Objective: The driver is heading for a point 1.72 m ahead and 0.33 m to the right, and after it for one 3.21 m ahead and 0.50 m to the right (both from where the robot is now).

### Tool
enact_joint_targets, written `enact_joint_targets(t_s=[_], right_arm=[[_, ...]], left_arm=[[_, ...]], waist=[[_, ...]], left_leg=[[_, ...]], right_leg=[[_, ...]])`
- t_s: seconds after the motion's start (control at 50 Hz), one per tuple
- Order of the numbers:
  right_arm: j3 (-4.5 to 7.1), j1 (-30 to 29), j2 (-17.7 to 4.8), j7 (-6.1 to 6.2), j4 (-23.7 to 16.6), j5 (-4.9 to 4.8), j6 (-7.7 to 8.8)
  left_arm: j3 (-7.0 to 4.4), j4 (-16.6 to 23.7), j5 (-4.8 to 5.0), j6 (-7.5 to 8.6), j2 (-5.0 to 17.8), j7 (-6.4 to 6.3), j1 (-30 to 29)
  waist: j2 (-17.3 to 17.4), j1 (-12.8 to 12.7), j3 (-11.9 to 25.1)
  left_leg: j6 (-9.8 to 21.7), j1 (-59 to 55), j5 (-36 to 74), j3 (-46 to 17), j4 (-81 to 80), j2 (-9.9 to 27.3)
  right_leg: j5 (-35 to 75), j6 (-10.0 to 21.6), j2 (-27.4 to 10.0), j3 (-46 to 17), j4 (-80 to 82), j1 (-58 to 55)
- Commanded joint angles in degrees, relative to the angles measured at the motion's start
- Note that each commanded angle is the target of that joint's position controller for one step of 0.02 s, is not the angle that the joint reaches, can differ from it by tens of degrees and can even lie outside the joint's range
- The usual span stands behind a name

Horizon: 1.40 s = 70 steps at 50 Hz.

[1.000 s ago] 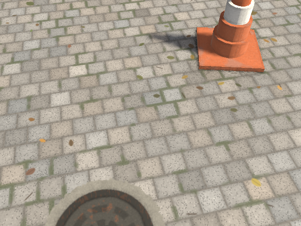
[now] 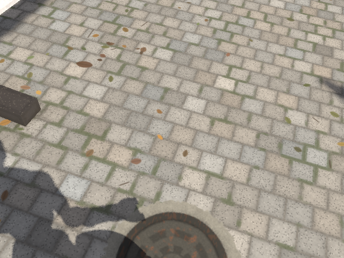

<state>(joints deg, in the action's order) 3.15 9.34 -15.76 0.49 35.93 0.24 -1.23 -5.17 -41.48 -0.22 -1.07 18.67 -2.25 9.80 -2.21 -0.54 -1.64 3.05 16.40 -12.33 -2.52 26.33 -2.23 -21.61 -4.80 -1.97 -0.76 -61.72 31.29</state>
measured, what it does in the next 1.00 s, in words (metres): steps on the spot: right foot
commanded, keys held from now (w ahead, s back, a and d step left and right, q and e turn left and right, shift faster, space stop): no key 1.00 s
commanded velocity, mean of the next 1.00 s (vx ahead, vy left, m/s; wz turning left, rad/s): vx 0.00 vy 0.00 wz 0.07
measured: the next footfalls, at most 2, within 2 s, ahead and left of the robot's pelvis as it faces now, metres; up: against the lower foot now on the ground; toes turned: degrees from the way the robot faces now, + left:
right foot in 0.20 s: +0.05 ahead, -0.15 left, +0.00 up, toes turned +2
right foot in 1.76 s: +0.47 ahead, -0.12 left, +0.00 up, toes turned +0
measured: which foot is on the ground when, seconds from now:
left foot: down 0.00-1.00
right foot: up 0.00-0.18, down 0.20-1.00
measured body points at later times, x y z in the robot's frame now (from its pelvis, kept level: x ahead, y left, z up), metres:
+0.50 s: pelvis +0.01 -0.03 -0.01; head +0.02 -0.03 +0.44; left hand +0.14 +0.23 -0.12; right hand +0.14 -0.28 -0.13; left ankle +0.01 +0.09 -0.74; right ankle +0.01 -0.15 -0.74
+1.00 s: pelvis +0.01 -0.04 -0.01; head +0.02 -0.04 +0.44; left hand +0.10 +0.21 -0.13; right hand +0.11 -0.29 -0.14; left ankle +0.01 +0.09 -0.74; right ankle +0.01 -0.15 -0.74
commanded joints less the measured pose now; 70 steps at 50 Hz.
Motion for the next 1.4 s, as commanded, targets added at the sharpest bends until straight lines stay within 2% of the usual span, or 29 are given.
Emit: enact_joint_targets(t_s=[0.02, 0.12, 0.16, 0.18, 0.2, 0.22, 0.24, 0.26, 0.28, 0.34, 0.52, 1.0, 1.02, 1.04, 1.06, 1.08, 1.1, 1.12, 1.14, 1.16, 1.2, 1.24, 1.26, 1.28, 1.3, 1.32, 1.34, 1.36, 1.4], right_arm=[[1.80, -1.85, -7.56, 0.70, -3.16, 0.18, 0.87], [1.47, -1.48, -7.92, -0.03, -1.59, 0.40, 0.70], [0.74, -2.71, -6.55, -0.23, -0.95, -0.10, 0.75], [0.23, -2.14, -5.40, -0.29, -0.26, -0.33, 0.93], [-0.29, -0.06, -3.98, -0.34, 0.41, 0.29, 1.45], [-0.12, 2.83, -4.20, -0.71, 0.83, 1.31, 2.07], [-0.21, 3.39, -3.22, -0.78, 1.00, 1.26, 2.25], [0.03, 0.32, -4.91, -0.63, 1.30, 1.36, 2.05], [0.37, -1.65, -5.30, -0.43, 1.03, 0.97, 1.67], [0.32, -1.03, -4.20, -0.13, 1.36, 0.76, 0.68], [0.47, 1.18, -2.88, 0.30, 4.12, 0.42, 1.11], [0.94, 2.97, -2.34, 2.05, 13.22, 0.00, 0.65], [0.84, 4.04, -1.81, 2.08, 14.28, -0.03, 0.58], [1.04, 4.53, -2.08, 2.14, 14.99, -0.42, 0.55], [1.17, 4.32, -2.26, 2.13, 15.03, -0.74, 0.80], [1.12, 2.78, -2.08, 2.00, 14.29, -0.98, 1.52], [0.87, 1.03, -1.02, 1.64, 13.35, -1.42, 2.65], [0.75, -1.01, -0.89, 1.21, 12.49, -1.77, 3.77], [0.98, -1.97, -1.61, 0.78, 12.23, -2.00, 4.59], [1.07, -1.95, -1.93, 0.36, 12.26, -2.11, 5.19], [1.00, -0.15, -1.72, -0.42, 13.34, -2.18, 6.08], [1.46, 6.96, -1.15, -0.82, 17.45, -1.66, 6.47], [1.97, 11.56, -1.54, -0.82, 19.70, -1.45, 6.20], [2.49, 16.92, -2.71, -0.61, 21.05, -1.56, 6.08], [3.40, 22.82, -7.96, -0.02, 21.36, -1.53, 6.09], [3.29, 23.37, -9.89, -0.89, 21.33, -0.64, 6.86], [2.23, 17.69, -7.13, -1.09, 19.70, -0.66, 7.62], [1.49, 14.05, -5.02, -1.24, 18.46, -0.66, 8.01], [0.68, 11.02, -4.04, -1.55, 17.41, -0.52, 7.79]], left_arm=[[0.05, 3.72, 0.06, 0.62, 2.18, 0.13, -0.81], [0.22, 4.03, 0.42, 0.89, 2.87, 0.70, -1.56], [0.48, 3.34, 0.36, 1.35, 1.85, 1.00, 0.23], [0.79, 2.89, -0.21, 1.72, 1.33, 1.25, 1.42], [0.75, 3.01, -1.09, 2.05, 2.81, 1.19, 2.18], [0.03, 3.53, -1.28, 2.08, 6.76, 0.98, 2.16], [0.09, 2.55, -0.65, 2.07, 5.65, 1.30, 0.18], [0.83, 3.43, -0.56, 2.30, 2.49, 1.73, -1.36], [1.10, 3.30, -0.89, 2.55, 1.79, 1.79, -1.43], [1.46, 2.99, -0.87, 3.45, 1.79, 1.64, -0.06], [2.15, 2.85, -0.54, 3.16, 0.89, 1.09, 0.87], [2.62, -4.86, -0.16, 3.41, -0.32, 0.99, 3.37], [2.64, -5.85, -0.14, 3.30, -0.50, 0.93, 4.45], [2.20, -6.37, 0.26, 3.04, 0.72, 0.77, 4.97], [1.70, -6.62, 0.70, 2.84, 2.24, 0.56, 5.58], [1.43, -6.93, 1.06, 2.93, 3.27, 0.36, 7.25], [0.99, -7.50, 1.30, 3.30, 4.86, 0.26, 9.18], [0.50, -7.77, 1.38, 3.75, 6.25, 0.14, 9.32], [0.40, -7.71, 1.03, 4.30, 6.33, 0.09, 8.97], [0.42, -7.46, 0.95, 4.71, 6.00, 0.26, 8.22], [0.36, -6.78, 1.96, 4.75, 5.86, 0.71, 5.23], [0.32, -6.80, 2.69, 4.12, 5.81, 0.98, 2.88], [0.69, -7.02, 2.33, 3.96, 4.43, 1.07, 3.40], [1.62, -6.51, 1.82, 4.22, 1.51, 1.31, 2.19], [2.91, -4.63, 0.80, 4.90, -2.99, 1.61, 1.24], [2.21, -2.96, 2.32, 5.92, -0.91, 1.41, 0.71], [1.64, -3.07, 3.45, 6.61, 1.79, 1.61, 0.74], [1.49, -3.63, 3.47, 7.08, 2.51, 2.05, 0.96], [1.05, -4.27, 1.79, 7.43, 2.66, 2.40, 0.32]], waist=[[9.91, 0.51, 7.71], [10.72, 2.01, 4.85], [9.61, 0.20, 4.25], [8.20, -0.91, 4.35], [5.53, -0.26, 5.96], [-1.26, 2.68, 6.65], [-7.10, 4.11, 6.78], [-5.13, 2.02, 4.90], [-4.06, 1.22, 3.95], [-2.29, 0.84, 2.71], [2.65, 0.43, 2.74], [2.23, 0.72, 0.86], [1.81, 0.74, 2.04], [0.71, 0.49, 0.98], [-1.32, 0.03, -1.12], [-3.68, -0.92, -3.58], [-7.07, -1.48, -5.37], [-8.20, -1.88, -8.06], [-7.40, -1.91, -8.71], [-6.68, -1.65, -7.94], [-5.16, 0.10, -5.30], [-4.08, 3.72, -1.75], [-2.76, 5.21, -0.06], [1.55, 7.45, 1.11], [16.42, 8.52, 3.55], [18.50, 7.77, 1.81], [10.85, 5.19, -3.02], [8.54, 3.83, -4.78], [6.30, 2.42, -4.57]], left_leg=[[9.98, -7.96, 20.61, -10.55, -6.16, 13.22], [10.87, -3.81, 10.20, -14.13, -6.57, 13.68], [9.41, -2.41, 8.93, -14.36, -5.05, 12.48], [7.35, -0.92, 8.06, -13.70, -4.33, 11.17], [4.25, 1.02, 4.74, -12.65, -3.02, 9.08], [1.60, 3.23, -1.00, -8.62, 0.13, 4.75], [-0.60, -0.05, -3.67, -4.21, -0.56, 1.92], [-1.70, -2.03, -2.58, -3.95, 0.11, 1.99], [-1.50, -2.02, -1.45, -3.94, 0.82, 2.00], [-0.36, -1.54, 1.39, -5.27, 0.60, 2.80], [-1.23, -2.03, 4.57, -5.40, 0.91, 3.08], [-2.55, -5.74, 7.45, -4.62, 0.09, 3.22], [-2.46, -6.17, 2.22, -3.60, 0.15, 2.34], [-2.03, -4.23, -7.07, -1.70, 1.87, 0.57], [-1.60, -0.20, -16.00, 0.05, 4.39, -0.80], [-1.35, 5.11, -19.16, 1.37, 8.15, -1.07], [-1.34, 9.35, -16.53, 3.67, 13.79, -0.92], [-0.85, 11.82, -13.85, 2.53, 17.91, 1.60], [-0.23, 14.31, -14.97, 0.98, 20.70, 3.52], [0.41, 15.67, -17.03, 0.49, 20.86, 4.75], [1.29, 8.93, -14.83, 2.12, 12.08, 4.91], [0.22, -8.79, -0.37, 7.02, 1.52, 0.75], [-0.64, -15.56, 0.91, 7.46, 0.81, -0.61], [0.59, -22.05, -2.73, 0.74, -2.26, 3.59], [6.18, -28.35, -10.59, -21.16, -11.41, 17.15], [13.79, -26.24, -19.81, -38.67, -17.48, 24.57], [13.77, -23.62, -24.59, -35.88, -17.89, 24.41], [11.39, -22.13, -21.80, -29.55, -18.13, 21.76], [7.83, -20.18, -7.76, -19.35, -18.90, 17.76]], right_leg=[[2.43, -0.09, -1.32, -1.65, 8.41, -1.74], [0.06, 1.05, -0.51, -0.76, 21.20, -9.99], [5.58, 2.10, 0.12, -0.02, 31.11, -15.33], [13.48, 2.93, -0.03, -0.31, 38.59, -20.26], [21.66, 4.00, -3.33, -4.04, 39.37, -25.76], [30.48, 6.13, -7.77, -7.08, 36.44, -28.06], [20.43, 8.71, -7.50, -7.39, 36.43, -22.13], [12.98, 8.35, -5.39, -6.52, 37.68, -18.68], [10.49, 7.15, -4.32, -5.45, 37.78, -17.51], [10.40, 5.83, -3.03, -3.94, 36.74, -17.10], [12.10, 6.22, -1.80, -3.07, 35.02, -18.13], [11.65, 6.53, -0.42, -2.36, 37.63, -17.37], [5.73, 6.80, 0.01, -2.12, 38.41, -17.86], [-4.09, 7.89, 0.21, -2.79, 39.26, -17.42], [-14.89, 9.87, -1.35, -5.87, 41.28, -16.65], [-23.47, 12.64, -5.45, -12.09, 45.18, -16.98], [-29.17, 16.13, -11.67, -20.81, 50.32, -18.24], [-28.86, 19.13, -16.47, -27.57, 53.45, -16.81], [-24.85, 20.17, -18.08, -29.44, 54.26, -17.60], [-20.33, 19.86, -18.17, -28.35, 54.07, -19.82], [-11.51, 16.92, -14.46, -20.33, 52.76, -19.95], [-5.14, 14.21, -8.49, -10.77, 48.01, -12.83], [-3.99, 13.09, -6.27, -8.10, 43.81, -9.69], [-0.85, 10.76, -3.32, -4.32, 33.94, -4.50], [-3.09, 6.41, 2.32, 2.70, 12.84, 5.14], [-11.20, 6.65, 4.49, -2.01, 0.74, 13.60], [-7.17, 7.98, 0.06, -5.20, -4.88, 18.59], [-0.85, 9.05, -2.09, -4.98, -5.48, 19.71], [7.49, 8.94, -4.82, -3.72, -1.33, 17.59]])
Velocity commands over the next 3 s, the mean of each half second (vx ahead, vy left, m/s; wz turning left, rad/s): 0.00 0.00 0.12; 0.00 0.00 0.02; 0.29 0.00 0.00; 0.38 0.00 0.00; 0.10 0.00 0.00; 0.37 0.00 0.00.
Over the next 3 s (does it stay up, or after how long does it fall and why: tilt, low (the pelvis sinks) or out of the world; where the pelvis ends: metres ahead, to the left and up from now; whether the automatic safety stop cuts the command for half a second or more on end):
stays up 0.63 -0.01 -0.02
